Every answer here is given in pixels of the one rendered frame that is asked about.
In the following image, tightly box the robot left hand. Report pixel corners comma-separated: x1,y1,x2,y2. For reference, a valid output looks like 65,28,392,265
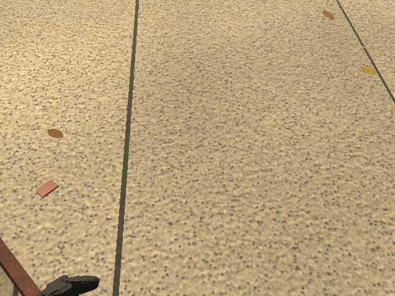
37,275,99,296

